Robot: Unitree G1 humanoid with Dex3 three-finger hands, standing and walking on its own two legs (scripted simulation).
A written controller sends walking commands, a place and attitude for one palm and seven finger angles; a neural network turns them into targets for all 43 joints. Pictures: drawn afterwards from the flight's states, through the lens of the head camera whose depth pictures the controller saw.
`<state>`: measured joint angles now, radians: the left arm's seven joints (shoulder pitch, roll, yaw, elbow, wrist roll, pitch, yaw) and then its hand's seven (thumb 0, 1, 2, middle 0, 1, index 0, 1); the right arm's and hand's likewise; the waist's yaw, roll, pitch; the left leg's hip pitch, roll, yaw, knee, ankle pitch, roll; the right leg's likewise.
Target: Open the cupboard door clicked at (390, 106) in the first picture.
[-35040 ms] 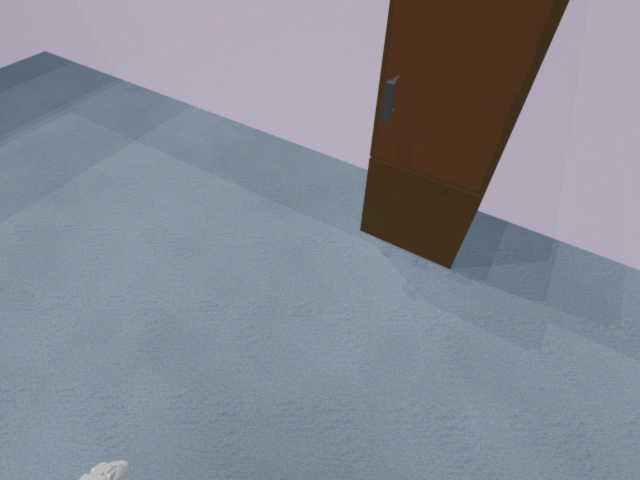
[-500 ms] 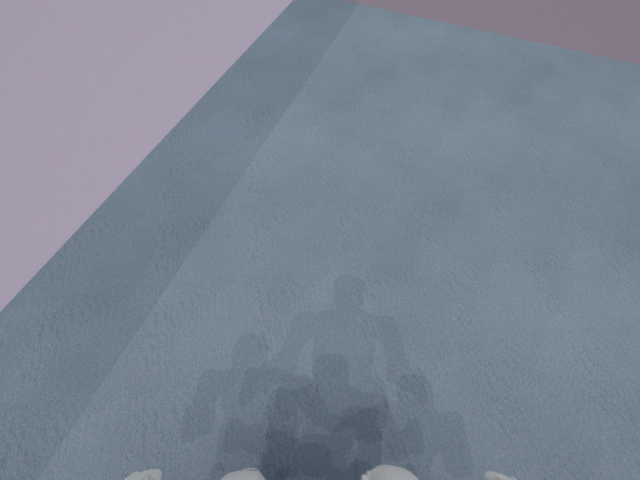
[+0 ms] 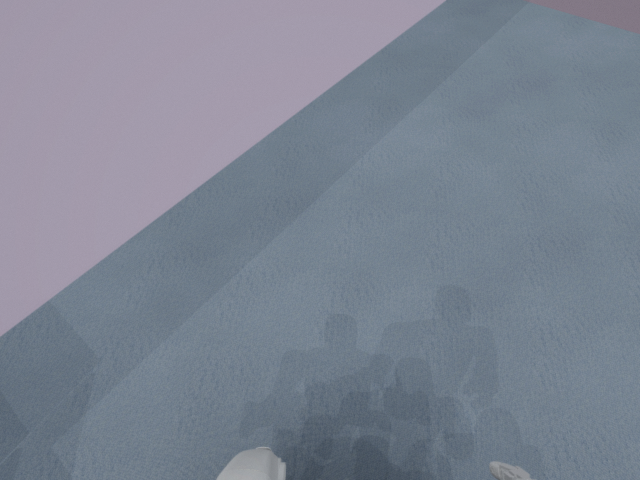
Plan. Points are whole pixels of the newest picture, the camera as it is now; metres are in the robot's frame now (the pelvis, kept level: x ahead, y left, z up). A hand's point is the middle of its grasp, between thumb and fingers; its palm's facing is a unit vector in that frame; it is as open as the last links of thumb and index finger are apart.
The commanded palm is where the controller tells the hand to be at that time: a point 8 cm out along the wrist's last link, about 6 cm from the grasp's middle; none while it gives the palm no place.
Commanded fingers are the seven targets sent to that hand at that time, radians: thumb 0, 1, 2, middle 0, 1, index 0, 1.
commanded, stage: turn to face it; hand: left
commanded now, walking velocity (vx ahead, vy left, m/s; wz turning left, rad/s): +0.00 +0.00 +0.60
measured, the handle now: out of the picture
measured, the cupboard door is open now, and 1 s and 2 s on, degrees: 45 45 45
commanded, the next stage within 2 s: none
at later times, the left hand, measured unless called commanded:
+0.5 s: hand out of the picture +0.06 +0.20 -0.15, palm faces +0.29 -0.90 -0.32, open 7.3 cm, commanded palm none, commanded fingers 0.00 0.90 0.90 -0.20 -0.30 -0.20 -0.30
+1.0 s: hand out of the picture -0.03 +0.19 -0.17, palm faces +0.58 -0.77 -0.27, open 7.4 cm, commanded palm none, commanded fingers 0.00 0.90 0.90 -0.20 -0.30 -0.20 -0.30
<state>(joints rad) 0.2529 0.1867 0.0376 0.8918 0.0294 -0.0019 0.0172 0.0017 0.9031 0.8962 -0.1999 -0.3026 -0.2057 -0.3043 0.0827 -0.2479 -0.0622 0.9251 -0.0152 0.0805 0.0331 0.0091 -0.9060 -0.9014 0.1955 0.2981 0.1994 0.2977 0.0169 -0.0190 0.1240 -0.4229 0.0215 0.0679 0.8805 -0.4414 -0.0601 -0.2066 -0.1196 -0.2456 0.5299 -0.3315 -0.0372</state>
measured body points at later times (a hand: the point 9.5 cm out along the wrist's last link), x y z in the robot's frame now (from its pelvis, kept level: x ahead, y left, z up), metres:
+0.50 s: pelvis +0.01 -0.04 -0.01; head +0.07 -0.05 +0.43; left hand +0.04 +0.25 -0.13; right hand +0.17 -0.27 -0.17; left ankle -0.03 +0.11 -0.70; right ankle +0.06 -0.14 -0.74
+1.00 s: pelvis +0.02 -0.04 -0.01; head +0.07 +0.00 +0.44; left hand -0.06 +0.23 -0.15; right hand +0.25 -0.20 -0.14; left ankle -0.03 +0.07 -0.74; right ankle +0.10 -0.16 -0.69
